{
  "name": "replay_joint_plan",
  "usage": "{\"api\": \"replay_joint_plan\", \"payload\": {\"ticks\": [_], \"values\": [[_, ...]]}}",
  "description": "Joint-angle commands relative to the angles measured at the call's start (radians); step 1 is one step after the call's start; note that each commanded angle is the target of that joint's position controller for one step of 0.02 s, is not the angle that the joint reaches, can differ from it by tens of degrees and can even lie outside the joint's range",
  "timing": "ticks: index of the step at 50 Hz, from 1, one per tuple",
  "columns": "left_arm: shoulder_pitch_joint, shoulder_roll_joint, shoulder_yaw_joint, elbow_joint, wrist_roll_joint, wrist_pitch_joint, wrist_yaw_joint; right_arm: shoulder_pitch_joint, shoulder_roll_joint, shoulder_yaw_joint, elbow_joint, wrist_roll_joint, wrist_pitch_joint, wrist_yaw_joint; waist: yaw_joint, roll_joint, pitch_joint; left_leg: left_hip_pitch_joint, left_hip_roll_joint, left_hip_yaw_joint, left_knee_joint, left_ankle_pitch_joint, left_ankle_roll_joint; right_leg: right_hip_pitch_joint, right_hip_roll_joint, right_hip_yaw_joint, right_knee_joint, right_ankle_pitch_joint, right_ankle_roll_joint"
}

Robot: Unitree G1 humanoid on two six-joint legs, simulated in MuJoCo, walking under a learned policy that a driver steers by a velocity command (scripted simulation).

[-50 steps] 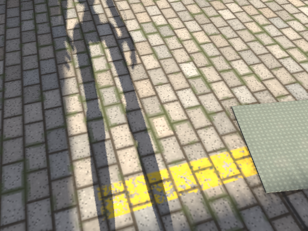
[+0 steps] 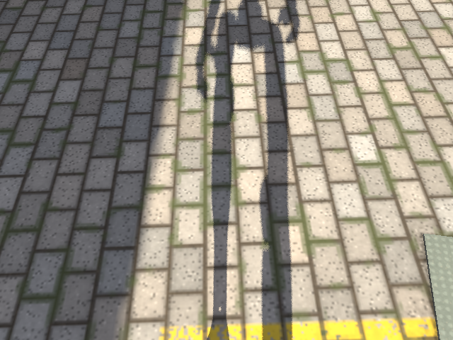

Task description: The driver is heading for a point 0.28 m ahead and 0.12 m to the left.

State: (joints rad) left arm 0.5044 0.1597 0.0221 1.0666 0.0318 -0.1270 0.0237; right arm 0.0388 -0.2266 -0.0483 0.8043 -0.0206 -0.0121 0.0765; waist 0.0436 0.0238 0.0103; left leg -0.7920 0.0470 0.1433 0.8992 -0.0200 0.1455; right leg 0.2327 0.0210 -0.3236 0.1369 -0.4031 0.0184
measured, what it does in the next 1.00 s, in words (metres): walks ahead, turning left: left foot, then right foot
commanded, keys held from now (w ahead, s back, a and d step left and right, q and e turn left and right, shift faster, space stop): w+q+shift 0.08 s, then shift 0.92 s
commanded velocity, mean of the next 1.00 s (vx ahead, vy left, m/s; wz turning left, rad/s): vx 0.30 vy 0.00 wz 0.27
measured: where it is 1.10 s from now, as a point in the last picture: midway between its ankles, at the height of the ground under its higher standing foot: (216, 331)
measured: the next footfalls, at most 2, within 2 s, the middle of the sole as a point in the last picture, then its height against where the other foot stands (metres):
left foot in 0.10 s outside the picture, level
right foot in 0.50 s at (247, 295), level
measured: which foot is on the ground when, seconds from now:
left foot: up 0.00-0.08, down 0.10-0.50, up 0.52-0.82, down 0.84-1.00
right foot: down 0.00-0.10, up 0.12-0.48, down 0.50-1.00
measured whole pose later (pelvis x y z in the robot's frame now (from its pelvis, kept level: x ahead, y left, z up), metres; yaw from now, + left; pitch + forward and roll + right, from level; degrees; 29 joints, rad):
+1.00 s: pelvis +0.48 +0.07 +0.01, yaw +17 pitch +1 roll +0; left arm 0.18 0.21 0.03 0.87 0.01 -0.03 0.02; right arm 0.27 -0.20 -0.05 0.95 -0.01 -0.02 -0.04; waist 0.01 -0.02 0.00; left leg -0.27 0.02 -0.03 0.58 -0.32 -0.02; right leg -0.36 0.03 -0.03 0.51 -0.16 -0.04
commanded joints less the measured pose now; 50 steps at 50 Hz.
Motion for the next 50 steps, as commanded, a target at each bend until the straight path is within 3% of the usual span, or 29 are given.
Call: {"api": "replay_joint_plan", "payload": {"ticks": [1, 3, 4, 5, 6, 7, 8, 9, 10, 11, 13, 15, 17, 21, 24, 25, 26, 27, 28, 29, 30, 32, 35, 38, 41, 43, 44, 46, 50], "values": [[-0.002, 0.198, 0.033, -0.052, -0.004, 0.003, 0.031, -0.077, -0.046, 0.002, -0.091, 0.006, -0.012, -0.002, -0.078, -0.131, 0.089, 0.185, -0.103, 0.119, -0.132, -0.042, 0.058, -0.092, -0.262, -0.016, 0.114, 1.380, -0.005], [-0.056, 0.272, 0.059, -0.087, 0.004, 0.034, 0.040, 0.182, -0.114, -0.024, -0.034, 0.011, -0.008, -0.016, -0.215, -0.191, -0.042, 0.426, -0.156, 0.111, -0.132, -0.156, 0.099, -0.077, -0.301, -0.001, 0.442, 1.622, -0.026], [-0.108, 0.294, 0.070, -0.116, 0.008, 0.046, 0.031, 0.376, -0.166, -0.050, 0.020, 0.012, -0.007, -0.028, -0.297, -0.193, -0.126, 0.622, -0.166, 0.062, -0.163, -0.242, 0.131, -0.146, -0.318, 0.035, 0.692, 1.563, -0.059], [-0.135, 0.277, 0.074, -0.124, 0.004, 0.052, 0.013, 0.493, -0.193, -0.076, 0.067, 0.005, -0.015, -0.044, -0.343, -0.122, -0.154, 0.843, -0.145, -0.048, -0.324, -0.215, 0.160, -0.316, -0.256, 0.044, 1.020, 1.183, -0.070], [-0.186, 0.131, 0.044, -0.179, 0.006, 0.038, -0.008, 0.373, -0.232, -0.087, 0.072, 0.005, -0.014, -0.059, -0.211, 0.149, -0.049, 0.956, 0.035, -0.338, -0.330, -0.074, 0.172, -0.713, -0.059, 0.103, 1.361, 0.012, -0.052], [-0.128, 0.116, 0.033, -0.288, -0.037, 0.017, -0.015, 0.353, -0.325, -0.099, 0.035, -0.032, -0.012, -0.053, -0.125, 0.181, -0.240, 1.202, 0.230, -0.843, -0.478, 0.008, 0.373, -1.006, 0.023, 0.312, 1.575, -0.098, -0.026], [-0.214, 0.159, 0.030, -0.289, -0.029, -0.003, -0.011, 0.363, -0.265, -0.092, 0.034, -0.023, -0.015, -0.066, -0.155, -0.026, -0.185, 1.131, 0.259, -0.822, -0.586, 0.044, 0.326, -1.073, -0.039, 0.379, 1.525, 0.013, -0.036], [-0.188, 0.163, 0.027, -0.277, -0.034, -0.006, -0.008, 0.324, -0.208, -0.074, 0.046, -0.016, -0.023, -0.075, -0.095, -0.107, -0.056, 0.949, 0.249, -0.704, -0.595, 0.162, 0.282, -1.030, -0.077, 0.366, 1.440, 0.060, -0.037], [-0.228, 0.185, 0.050, -0.293, -0.091, -0.030, 0.003, 0.219, -0.087, -0.041, -0.008, 0.041, -0.072, -0.044, -0.058, -0.183, -0.061, 0.843, 0.221, -0.697, -0.634, 0.205, 0.241, -0.961, -0.087, 0.445, 1.430, 0.017, -0.032], [-0.199, 0.206, 0.058, -0.282, -0.089, -0.022, 0.005, 0.153, -0.087, -0.032, -0.011, 0.045, -0.093, -0.035, -0.003, -0.191, -0.041, 0.738, 0.198, -0.598, -0.613, 0.316, 0.189, -0.917, -0.135, 0.452, 1.348, 0.055, -0.026], [-0.163, 0.206, 0.067, -0.272, -0.064, 0.005, 0.002, 0.122, -0.109, -0.031, -0.014, 0.048, -0.098, -0.050, 0.034, -0.122, 0.004, 0.569, 0.117, -0.402, -0.617, 0.485, 0.112, -0.824, -0.176, 0.408, 1.183, 0.091, -0.008], [-0.288, 0.159, 0.055, -0.323, -0.030, 0.009, 0.002, 0.175, -0.132, -0.032, 0.009, 0.044, -0.095, -0.079, 0.003, -0.077, 0.044, 0.449, 0.006, -0.262, -0.620, 0.680, 0.052, -0.760, -0.124, 0.310, 0.968, 0.173, 0.013], [-0.365, 0.101, 0.035, -0.346, -0.019, 0.004, -0.005, 0.230, -0.136, -0.033, 0.024, 0.039, -0.078, -0.108, -0.035, -0.028, 0.020, 0.452, -0.073, -0.171, -0.580, 0.702, -0.014, -0.707, -0.058, 0.247, 0.717, 0.356, 0.015], [-0.493, 0.117, 0.030, -0.381, -0.033, -0.009, -0.037, 0.358, -0.139, -0.034, 0.052, 0.041, -0.040, -0.142, -0.121, 0.052, -0.062, 0.673, -0.043, -0.191, -0.496, 0.606, -0.090, -0.682, 0.043, 0.219, 0.397, 0.656, 0.005], [-0.367, 0.191, 0.054, -0.349, -0.016, -0.025, -0.053, 0.288, -0.125, -0.037, 0.030, 0.020, -0.037, -0.147, -0.034, 0.121, -0.109, 0.716, -0.001, -0.242, -0.319, 0.669, -0.113, -0.541, 0.074, 0.232, 0.348, 0.631, -0.046], [-0.224, 0.211, 0.062, -0.307, -0.010, -0.035, -0.049, 0.209, -0.127, -0.037, 0.010, 0.019, -0.039, -0.142, 0.060, 0.123, -0.142, 0.698, -0.017, -0.228, -0.163, 0.658, -0.135, -0.416, 0.036, 0.255, 0.257, 0.753, -0.081], [-0.080, 0.264, 0.068, -0.270, 0.018, -0.038, -0.042, 0.196, -0.092, -0.027, -0.014, 0.000, -0.042, -0.129, 0.109, -0.029, -0.265, 0.537, -0.100, -0.212, 0.241, 0.171, -0.175, -0.147, -0.166, 0.430, 0.338, 1.211, -0.191], [-0.106, 0.227, 0.042, -0.271, 0.053, -0.027, -0.046, 0.459, -0.001, -0.006, 0.033, 0.023, -0.039, -0.106, -0.008, -0.236, -0.472, 0.302, -0.218, -0.354, 0.512, -0.743, -0.200, 0.120, -0.460, 0.817, 0.425, 1.467, -0.419], [-0.185, 0.219, 0.052, -0.306, 0.021, -0.007, -0.041, 0.472, -0.116, -0.024, 0.063, 0.052, -0.035, -0.081, 0.009, -0.148, -0.490, 0.268, -0.174, -0.456, 0.572, -0.660, -0.165, 0.046, -0.445, 0.892, 0.331, 1.103, -0.439], [-0.309, 0.197, 0.046, -0.336, -0.012, 0.014, -0.031, 0.341, -0.169, -0.039, 0.032, 0.063, -0.019, -0.076, -0.005, -0.068, -0.304, 0.200, -0.125, -0.382, 0.555, -0.592, -0.166, -0.139, -0.406, 0.806, 0.269, 0.753, -0.400], [-0.402, 0.145, 0.023, -0.349, -0.024, 0.035, -0.025, 0.261, -0.157, -0.039, 0.015, 0.046, 0.001, -0.084, -0.041, 0.041, -0.172, 0.210, -0.071, -0.304, 0.477, -0.528, -0.167, -0.347, -0.349, 0.730, 0.186, 0.445, -0.344], [-0.463, 0.150, 0.016, -0.341, -0.007, 0.061, -0.025, 0.275, -0.109, -0.037, 0.019, 0.032, 0.047, -0.101, -0.099, -0.033, -0.049, 0.360, -0.025, -0.231, 0.296, -0.464, -0.178, -0.666, -0.239, 0.626, 0.081, 0.168, -0.262], [-0.420, 0.164, 0.027, -0.312, 0.004, 0.067, -0.029, 0.304, -0.048, -0.017, 0.043, 0.020, 0.046, -0.120, -0.085, -0.121, -0.081, 0.481, -0.019, -0.180, 0.030, -0.446, -0.186, -0.698, -0.161, 0.482, 0.086, 0.284, -0.244], [-0.376, 0.180, 0.034, -0.293, -0.012, 0.076, -0.017, 0.268, -0.074, -0.017, 0.048, 0.023, 0.038, -0.127, -0.061, -0.133, -0.155, 0.523, -0.007, -0.182, -0.133, -0.338, -0.178, -0.605, -0.197, 0.519, 0.098, 0.134, -0.244], [-0.382, 0.166, 0.027, -0.287, -0.026, 0.094, -0.007, 0.260, -0.080, -0.022, 0.067, 0.012, 0.035, -0.122, -0.080, -0.137, -0.106, 0.611, -0.032, -0.140, -0.322, -0.232, -0.142, -0.661, -0.166, 0.509, 0.102, -0.130, -0.170], [-0.342, 0.136, 0.017, -0.269, -0.020, 0.091, -0.010, 0.240, -0.115, -0.023, 0.054, -0.009, 0.028, -0.124, -0.063, -0.072, -0.048, 0.605, 0.063, -0.251, -0.442, -0.251, -0.090, -0.694, -0.116, 0.467, 0.176, -0.167, -0.087], [-0.322, 0.140, 0.025, -0.274, -0.025, 0.090, -0.009, 0.221, -0.154, -0.035, 0.074, 0.003, 0.023, -0.123, -0.011, 0.058, -0.011, 0.460, 0.058, -0.272, -0.468, -0.437, -0.059, -0.623, -0.043, 0.370, 0.215, -0.066, -0.060], [-0.336, 0.136, 0.027, -0.263, -0.017, 0.087, -0.005, 0.194, -0.076, -0.017, 0.081, 0.006, -0.004, -0.118, -0.010, 0.087, -0.004, 0.346, 0.047, -0.269, -0.536, -0.513, -0.086, -0.472, -0.035, 0.346, 0.305, 0.105, -0.052], [-0.320, 0.135, 0.030, -0.230, -0.021, 0.091, -0.003, 0.219, -0.081, -0.019, 0.103, 0.017, -0.032, -0.117, -0.024, 0.012, 0.000, 0.412, 0.021, -0.232, -0.477, -0.323, -0.120, -0.483, -0.053, 0.362, 0.320, 0.203, -0.089]]}}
